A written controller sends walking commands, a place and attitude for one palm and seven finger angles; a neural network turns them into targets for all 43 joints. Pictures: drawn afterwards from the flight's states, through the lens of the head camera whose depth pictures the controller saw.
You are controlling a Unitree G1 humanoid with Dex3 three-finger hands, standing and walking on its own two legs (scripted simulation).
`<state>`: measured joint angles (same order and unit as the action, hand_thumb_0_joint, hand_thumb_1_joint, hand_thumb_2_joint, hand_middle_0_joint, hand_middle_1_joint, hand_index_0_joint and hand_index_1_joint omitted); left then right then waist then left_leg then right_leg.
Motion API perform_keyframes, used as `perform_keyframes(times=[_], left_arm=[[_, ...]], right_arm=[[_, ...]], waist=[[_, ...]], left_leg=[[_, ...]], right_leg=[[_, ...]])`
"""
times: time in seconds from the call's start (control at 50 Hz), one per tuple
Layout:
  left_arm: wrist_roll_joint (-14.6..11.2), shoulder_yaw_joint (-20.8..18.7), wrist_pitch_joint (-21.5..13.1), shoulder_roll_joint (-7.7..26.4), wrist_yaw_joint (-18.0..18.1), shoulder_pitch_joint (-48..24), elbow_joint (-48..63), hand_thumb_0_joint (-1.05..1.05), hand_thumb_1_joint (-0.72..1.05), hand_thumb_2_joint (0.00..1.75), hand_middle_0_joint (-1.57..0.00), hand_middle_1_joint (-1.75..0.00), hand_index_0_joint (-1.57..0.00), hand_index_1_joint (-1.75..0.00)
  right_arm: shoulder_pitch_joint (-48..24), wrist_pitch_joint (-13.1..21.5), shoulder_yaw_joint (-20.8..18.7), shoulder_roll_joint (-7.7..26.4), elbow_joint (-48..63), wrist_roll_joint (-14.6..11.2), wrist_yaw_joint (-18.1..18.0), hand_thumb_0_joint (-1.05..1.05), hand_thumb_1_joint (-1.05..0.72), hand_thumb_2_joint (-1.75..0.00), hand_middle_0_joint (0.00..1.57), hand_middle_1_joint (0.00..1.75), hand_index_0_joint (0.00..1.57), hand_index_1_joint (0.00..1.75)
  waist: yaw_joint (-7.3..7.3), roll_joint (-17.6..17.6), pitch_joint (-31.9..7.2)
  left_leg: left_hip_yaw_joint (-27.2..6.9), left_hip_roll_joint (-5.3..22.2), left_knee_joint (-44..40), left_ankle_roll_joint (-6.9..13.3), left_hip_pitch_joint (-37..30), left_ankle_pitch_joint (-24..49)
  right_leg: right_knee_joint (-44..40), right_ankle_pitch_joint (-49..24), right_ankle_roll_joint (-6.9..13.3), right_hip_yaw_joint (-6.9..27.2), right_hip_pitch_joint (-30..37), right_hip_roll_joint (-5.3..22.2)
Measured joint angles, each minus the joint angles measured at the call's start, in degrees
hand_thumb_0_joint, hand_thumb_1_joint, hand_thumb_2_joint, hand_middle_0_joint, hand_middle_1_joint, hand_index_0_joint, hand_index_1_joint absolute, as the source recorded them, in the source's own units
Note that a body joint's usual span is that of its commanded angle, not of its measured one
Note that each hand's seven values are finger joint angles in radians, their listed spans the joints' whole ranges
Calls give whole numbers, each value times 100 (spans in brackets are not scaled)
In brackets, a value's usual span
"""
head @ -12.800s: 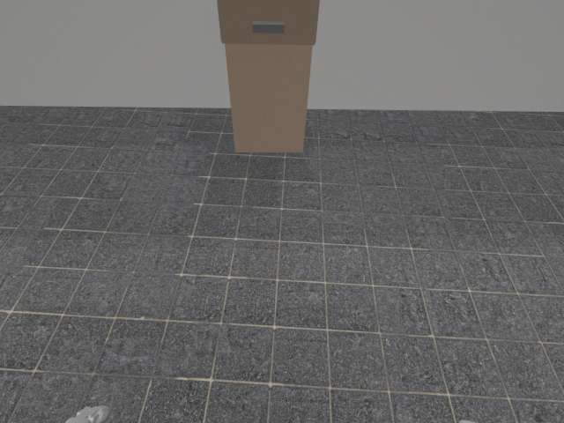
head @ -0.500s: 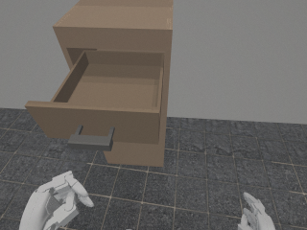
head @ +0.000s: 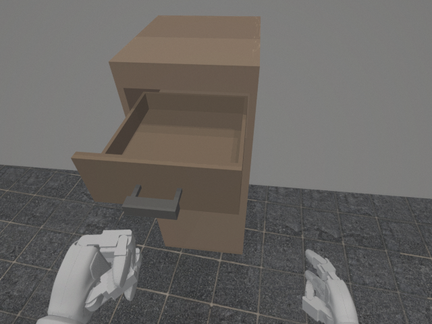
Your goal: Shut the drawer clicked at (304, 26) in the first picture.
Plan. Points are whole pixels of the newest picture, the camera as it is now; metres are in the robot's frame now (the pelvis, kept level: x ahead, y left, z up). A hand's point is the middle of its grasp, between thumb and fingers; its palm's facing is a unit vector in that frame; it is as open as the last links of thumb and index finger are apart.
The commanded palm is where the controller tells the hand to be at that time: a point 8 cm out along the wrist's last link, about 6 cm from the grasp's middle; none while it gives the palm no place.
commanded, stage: raise the hand and make a fist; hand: left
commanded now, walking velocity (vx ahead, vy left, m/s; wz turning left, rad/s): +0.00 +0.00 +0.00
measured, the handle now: (154, 199) +0.34 +0.17 +0.06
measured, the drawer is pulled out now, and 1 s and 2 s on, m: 0.29 0.29 0.29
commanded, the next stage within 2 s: bring the fist close to the handle in 0.44 s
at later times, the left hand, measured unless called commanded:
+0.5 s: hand (138, 270) +0.15 +0.12 +0.16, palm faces -0.01 -0.99 -0.12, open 3.2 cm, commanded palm +0.11 +0.17 +0.17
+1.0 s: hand (142, 260) +0.19 +0.13 +0.12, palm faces -0.02 -1.00 -0.06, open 3.2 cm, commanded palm +0.15 +0.18 +0.12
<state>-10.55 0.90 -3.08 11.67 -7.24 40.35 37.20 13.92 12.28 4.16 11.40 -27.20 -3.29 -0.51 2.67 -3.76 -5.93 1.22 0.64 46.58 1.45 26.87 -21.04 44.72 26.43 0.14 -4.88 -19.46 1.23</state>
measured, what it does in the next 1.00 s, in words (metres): stands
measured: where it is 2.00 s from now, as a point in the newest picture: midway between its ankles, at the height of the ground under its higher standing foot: outside the picture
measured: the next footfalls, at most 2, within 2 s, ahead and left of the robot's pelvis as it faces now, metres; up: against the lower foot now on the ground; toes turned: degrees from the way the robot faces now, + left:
none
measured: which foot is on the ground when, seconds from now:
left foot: down 0.00-1.00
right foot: down 0.00-1.00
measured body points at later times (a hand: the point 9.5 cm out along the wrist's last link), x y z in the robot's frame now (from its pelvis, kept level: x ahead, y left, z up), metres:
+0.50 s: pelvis +0.01 -0.03 +0.01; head -0.03 -0.06 +0.46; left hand +0.15 +0.17 +0.17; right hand +0.21 -0.25 -0.04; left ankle +0.04 +0.10 -0.71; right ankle -0.03 -0.12 -0.71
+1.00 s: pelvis +0.01 -0.03 +0.01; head -0.01 -0.05 +0.46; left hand +0.18 +0.19 +0.12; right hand +0.20 -0.26 -0.05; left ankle +0.04 +0.10 -0.71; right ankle -0.03 -0.12 -0.71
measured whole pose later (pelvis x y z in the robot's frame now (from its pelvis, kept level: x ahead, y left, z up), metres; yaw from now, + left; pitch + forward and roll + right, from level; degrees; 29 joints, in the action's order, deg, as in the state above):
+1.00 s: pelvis +0.01 -0.03 +0.01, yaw +0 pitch +2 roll +0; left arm -15.0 -6.4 -9.2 11.5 -13.8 32.0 18.4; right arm 13.9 18.4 1.1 13.9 -34.3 -3.1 -2.8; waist 1.6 -3.1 -4.7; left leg 0.4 1.7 41.6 -0.8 24.1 -19.1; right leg 41.0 25.4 2.2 -5.5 -17.3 -0.2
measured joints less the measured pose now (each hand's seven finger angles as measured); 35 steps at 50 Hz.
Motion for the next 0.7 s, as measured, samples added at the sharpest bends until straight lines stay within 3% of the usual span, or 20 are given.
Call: perform_keyframes(times=[0.22, 0.42, 0.7], left_arm=[[-253, -409, 274, 118, -133, 8, -52, 1, 90, 90, -140, -160, -140, -160], [-359, -566, -30, 153, -292, -38, -319, 1, 90, 90, -140, -160, -140, -160], [-525, -820, -143, 88, -658, -244, -997, 1, 90, 90, -140, -160, -140, -160]], right_arm=[[158, 209, -149, 182, -276, -99, -152, 2, -90, -90, 20, 30, 20, 30], [114, 602, -244, 237, -425, -101, -217, 2, -90, -90, 20, 30, 20, 30], [-26, 740, -196, 190, -606, -81, -286, 1, -90, -90, 20, 30, 20, 30]], waist=[[-65, -2, -7], [-18, -33, 14], [54, -42, -8]], left_leg=[[-5, 71, -348, -106, -333, 139], [-93, 130, -446, -212, -453, 171], [-138, 152, -637, -275, -576, 220]], right_leg=[[-292, -115, 99, 2, 286, -86], [-376, -108, 204, -77, 416, -162], [-534, -127, 265, -116, 533, -201]])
